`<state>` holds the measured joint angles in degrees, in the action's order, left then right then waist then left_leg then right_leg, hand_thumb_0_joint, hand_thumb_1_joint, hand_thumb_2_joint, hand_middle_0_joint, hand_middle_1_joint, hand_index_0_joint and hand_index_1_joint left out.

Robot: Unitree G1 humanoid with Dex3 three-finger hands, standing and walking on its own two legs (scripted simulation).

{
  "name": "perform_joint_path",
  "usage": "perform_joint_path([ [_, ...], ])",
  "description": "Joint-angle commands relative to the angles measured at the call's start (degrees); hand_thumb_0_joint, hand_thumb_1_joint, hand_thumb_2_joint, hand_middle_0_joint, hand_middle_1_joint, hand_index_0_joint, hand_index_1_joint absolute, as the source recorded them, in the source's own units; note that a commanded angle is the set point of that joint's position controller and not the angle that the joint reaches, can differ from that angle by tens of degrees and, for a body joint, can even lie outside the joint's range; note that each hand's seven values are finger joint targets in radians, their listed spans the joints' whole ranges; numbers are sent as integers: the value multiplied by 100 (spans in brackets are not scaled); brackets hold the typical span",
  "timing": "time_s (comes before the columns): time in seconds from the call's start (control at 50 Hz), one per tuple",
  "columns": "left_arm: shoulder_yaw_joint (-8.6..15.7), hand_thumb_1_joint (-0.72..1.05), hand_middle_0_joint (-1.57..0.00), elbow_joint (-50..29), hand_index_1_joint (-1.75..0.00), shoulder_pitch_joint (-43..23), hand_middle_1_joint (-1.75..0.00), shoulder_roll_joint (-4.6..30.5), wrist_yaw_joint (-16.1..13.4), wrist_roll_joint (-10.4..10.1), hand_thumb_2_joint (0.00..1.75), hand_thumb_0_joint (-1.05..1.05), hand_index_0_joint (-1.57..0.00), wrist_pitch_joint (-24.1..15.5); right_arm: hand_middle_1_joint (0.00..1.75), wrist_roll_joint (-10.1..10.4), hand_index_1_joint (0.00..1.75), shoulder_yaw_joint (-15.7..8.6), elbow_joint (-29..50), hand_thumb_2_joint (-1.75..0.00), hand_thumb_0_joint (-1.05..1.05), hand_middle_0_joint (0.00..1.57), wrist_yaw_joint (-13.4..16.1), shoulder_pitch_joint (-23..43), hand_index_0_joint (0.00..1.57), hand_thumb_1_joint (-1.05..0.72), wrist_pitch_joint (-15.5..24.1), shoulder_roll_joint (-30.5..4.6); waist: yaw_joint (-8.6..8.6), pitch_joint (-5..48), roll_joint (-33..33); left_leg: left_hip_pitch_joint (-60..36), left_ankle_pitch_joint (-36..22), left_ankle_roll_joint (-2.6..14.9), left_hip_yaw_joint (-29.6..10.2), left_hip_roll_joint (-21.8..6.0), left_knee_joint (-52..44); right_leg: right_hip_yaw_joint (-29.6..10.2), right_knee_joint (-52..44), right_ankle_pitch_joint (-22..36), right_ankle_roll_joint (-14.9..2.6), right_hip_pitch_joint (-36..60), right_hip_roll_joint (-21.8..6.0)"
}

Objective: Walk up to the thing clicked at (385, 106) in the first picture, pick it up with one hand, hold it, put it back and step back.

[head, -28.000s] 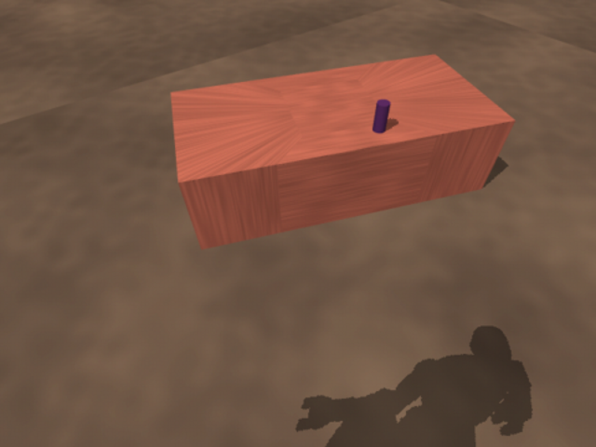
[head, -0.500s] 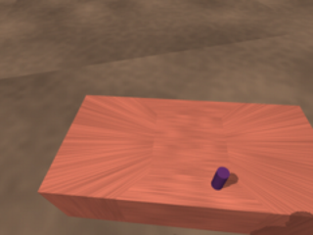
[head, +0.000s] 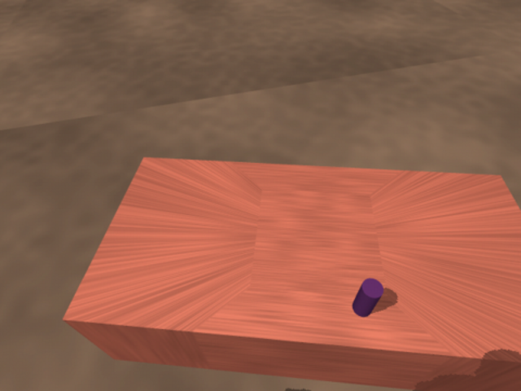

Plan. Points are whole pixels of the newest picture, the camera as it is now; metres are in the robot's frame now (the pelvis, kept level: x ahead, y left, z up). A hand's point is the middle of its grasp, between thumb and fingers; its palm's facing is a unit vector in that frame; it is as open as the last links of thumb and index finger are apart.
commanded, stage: stand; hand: right
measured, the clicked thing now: (367, 298) +0.42 -0.24 -0.33
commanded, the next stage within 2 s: step back in 0.04 s
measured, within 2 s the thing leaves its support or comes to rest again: neither
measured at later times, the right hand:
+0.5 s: hand out of the picture -0.04 -0.22 -0.15, palm faces -0.04 +0.89 -0.44, open 7.4 cm
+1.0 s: hand out of the picture -0.10 -0.23 -0.17, palm faces +0.00 +0.92 -0.40, open 7.4 cm
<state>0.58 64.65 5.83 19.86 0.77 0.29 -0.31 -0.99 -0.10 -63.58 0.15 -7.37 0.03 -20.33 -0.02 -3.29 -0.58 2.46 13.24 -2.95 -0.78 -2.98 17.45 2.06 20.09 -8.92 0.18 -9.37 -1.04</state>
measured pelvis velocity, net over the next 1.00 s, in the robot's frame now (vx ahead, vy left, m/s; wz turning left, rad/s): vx -0.19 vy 0.05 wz -0.04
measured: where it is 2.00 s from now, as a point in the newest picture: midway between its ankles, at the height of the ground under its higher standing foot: outside the picture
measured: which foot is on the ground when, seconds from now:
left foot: down 0.00-0.78, up 0.80-1.00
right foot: down 0.00-0.34, up 0.36-0.74, down 0.76-1.00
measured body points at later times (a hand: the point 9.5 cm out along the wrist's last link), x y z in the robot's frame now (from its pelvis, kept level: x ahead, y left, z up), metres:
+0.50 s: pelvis -0.09 +0.06 -0.01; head -0.01 +0.09 +0.43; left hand +0.06 +0.37 -0.16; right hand -0.03 -0.26 -0.12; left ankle -0.08 +0.16 -0.75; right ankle -0.09 -0.09 -0.67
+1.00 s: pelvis -0.19 +0.05 -0.02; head -0.13 +0.03 +0.43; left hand -0.07 +0.36 -0.12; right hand -0.10 -0.27 -0.14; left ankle -0.22 +0.18 -0.69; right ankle -0.17 -0.07 -0.75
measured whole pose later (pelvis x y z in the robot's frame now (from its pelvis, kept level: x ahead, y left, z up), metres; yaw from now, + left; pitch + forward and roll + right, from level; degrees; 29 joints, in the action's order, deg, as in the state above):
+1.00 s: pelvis -0.19 +0.05 -0.02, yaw -2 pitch -1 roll +1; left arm 3.6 46.0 7.8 20.1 -0.3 1.7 2.5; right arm 0.0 -2.3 -49.4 1.6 -8.6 -2.3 -23.8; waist -1.0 -9.0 -1.4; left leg 22.4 29.7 -0.9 -5.6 4.7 57.3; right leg -1.4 34.3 -15.4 -0.7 -17.9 -0.4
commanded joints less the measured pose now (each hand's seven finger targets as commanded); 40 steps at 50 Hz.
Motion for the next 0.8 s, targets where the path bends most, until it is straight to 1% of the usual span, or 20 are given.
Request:
perform_joint_path([
  [0.0, 231, 90, -20, -354, -30, -174, -30, 1250, -106, 16, 90, 0, -20, -136, 30, 23, 30, -236, 345, -90, 0, 20, 53, 118, 20, -90, 134, -1201, -12, 570, 65, 226, -1007, 313, -263, -504, -270, -526, -158, 1137, -163, 547, -673],
  [0.02, 507, 90, -20, -512, -30, -266, -30, 1574, -130, -69, 90, 0, -20, -68, 30, 89, 30, -346, 456, -90, 0, 20, 31, 307, 20, -90, 40, -1477, -82, -15, 125, 731, -1862, 483, -241, -391, 415, -600, 244, 2104, -174, 223, -625],
  [0.08, 595, 90, -20, -734, -30, -88, -30, 1638, -179, -92, 90, 0, -20, -19, 30, 190, 30, -366, 648, -90, 0, 20, 35, 43, 20, -90, -52, -1261, -31, 680, 471, 658, -1661, 454, 82, -18, 1589, -890, 283, 2931, -726, 369, -1050],
  [0.1, 635, 90, -20, -838, -30, -139, -30, 1707, -187, -73, 90, 0, -20, 14, 30, 194, 30, -386, 719, -90, 0, 20, 36, -20, 20, -90, -104, -1215, -23, 763, 693, 895, -1049, 432, 166, 227, 2046, -1172, 153, 2788, -983, 352, -1323],
  [0.14, 646, 90, -20, -1107, -30, -392, -30, 1736, -207, 77, 90, 0, -20, 37, 30, 134, 30, -458, 857, -90, 0, 20, 5, -67, 20, -90, -227, -1198, -39, 768, 1096, 1319, 1855, 533, -148, 463, 3582, -1739, -14, 2396, -1541, -33, -1994],
  [0.16, 670, 90, -20, -1263, -30, -589, -30, 1758, -217, 123, 90, 0, -20, 51, 30, 140, 30, -482, 918, -90, 0, 20, -11, -264, 20, -90, -269, -1220, 78, 725, 1075, 1274, 1949, 578, -436, 294, 3814, -1594, 116, 2167, -1577, -362, -2002],
  [0.24, 599, 90, -20, -1617, -30, -907, -30, 1632, -244, 179, 90, 0, -20, 138, 30, 117, 30, -566, 1017, -90, 0, 20, -20, -759, 20, -90, -265, -1285, 207, 781, 1180, 1393, 1295, 520, -304, 206, 2792, -1242, 725, 1845, -1150, -337, -1612],
  [0.28, 562, 90, -20, -1704, -30, -969, -30, 1585, -213, 81, 90, 0, -20, 246, 30, -7, 30, -614, 941, -90, 0, 20, -9, -988, 20, -90, -191, -1221, 335, 715, 915, 1031, 135, 443, 53, 291, 1206, -986, 1279, 1141, -860, -542, -1294],
  [0.3, 511, 90, -20, -1728, -30, -734, -30, 1345, -198, 37, 90, 0, -20, 322, 30, -117, 30, -673, 991, -90, 0, 20, -1, -826, 20, -90, -145, -1373, 215, 513, 281, 928, -457, 423, -368, 64, 534, -840, 1899, 310, -663, -933, -813],
  [0.32, 448, 90, -20, -1775, -30, -413, -30, 991, -211, -34, 90, 0, -20, 360, 30, -264, 30, -793, 1177, -90, 0, 20, 7, -559, 20, -90, -95, -1968, 13, 459, -1316, 749, -1826, 693, -2325, -1293, -51, -483, 2935, -1888, -264, -1815, 334],
  [0.34, 548, 90, -20, -1754, -30, -550, -30, 1232, -286, 28, 90, 0, -20, 391, 30, -155, 30, -862, 1351, -90, 0, 20, -11, -274, 20, -90, -74, -2458, 187, 561, -1357, 1277, -2363, 1343, -2821, -1729, -33, -1203, 3800, -2920, -156, -1634, 743],
  [0.36, 593, 90, -20, -1635, -30, -649, -30, 1344, -323, 65, 90, 0, -20, 410, 30, -125, 30, -838, 1413, -90, 0, 20, 10, -108, 20, -90, -50, -2292, 198, 521, -1104, 1459, -2276, 1543, -2828, -1801, -19, -1560, 4546, -2875, -176, -1594, 826],
  [0.42, 558, 90, -20, -1501, -30, 8, -30, 1333, -321, -38, 90, 0, -20, 376, 30, -145, 30, -668, 1583, -90, 0, 20, 143, 366, 20, -90, -18, -1625, -233, 572, -754, 381, -2883, 1400, -1342, -1093, 779, -1494, 5138, -1908, -107, -2322, 742],
  [0.54, 584, 90, -20, -1923, -30, -237, -30, 1233, -241, 41, 90, 0, -20, 265, 30, -46, 30, -660, 1580, -90, 0, 20, 233, -428, 20, -90, -44, -1515, 238, 624, -601, -655, -3749, 1716, -1289, -1239, 1165, -1155, 4072, -2147, 201, -2266, 588],
  [0.64, 621, 90, -20, -1862, -30, 187, -30, 1153, -172, 45, 90, 0, -20, 229, 30, -43, 30, -655, 1784, -90, 0, 20, 190, -203, 20, -90, -104, -1661, 170, 767, -861, 91, -2566, 1537, -1083, -1168, 1173, -534, 2251, -1756, 76, -1047, 307],
  [0.7, 655, 90, -20, -1653, -30, 727, -30, 1137, -134, 101, 90, 0, -20, 196, 30, 11, 30, -659, 1872, -90, 0, 20, 135, 7, 20, -90, -160, -1755, -83, 847, -781, 790, -1688, 1322, -1035, -1076, 1324, -222, 927, -783, -134, -113, 300],
  [0.72, 673, 90, -20, -1595, -30, 959, -30, 1190, -136, 131, 90, 0, -20, 165, 30, 44, 30, -630, 1875, -90, 0, 20, 117, 81, 20, -90, -169, -1680, -195, 908, -668, 1039, -1371, 1101, -957, -987, 1506, -412, 528, -302, -231, 169, 119],
  [0.74, 763, 90, -20, -1664, -30, 911, -30, 1525, -149, 198, 90, 0, -20, 125, 30, 96, 30, -572, 1944, -90, 0, 20, 105, 98, 20, -90, -158, -1488, -150, 866, 54, 1800, -809, 777, -764, -544, 1965, -1401, 480, 21, -486, 409, -487],
  [0.76, 864, 90, -20, -1778, -30, 620, -30, 2006, -113, 108, 90, 0, -20, 150, 30, 144, 30, -541, 2000, -90, 0, 20, 128, 371, 20, -90, -158, -1233, -293, 413, 1360, 2194, 884, 387, -100, 656, 3066, -2705, 6, 437, -1363, -324, -1469],
  [0.78, 887, 90, -20, -2037, -30, 273, -30, 2137, -123, 189, 90, 0, -20, 110, 30, 106, 30, -586, 1933, -90, 0, 20, 174, 323, 20, -90, -201, -1305, -310, 135, 1565, 2158, 2309, 300, -445, 773, 4420, -3349, -203, 883, -1890, -983, -2179],
])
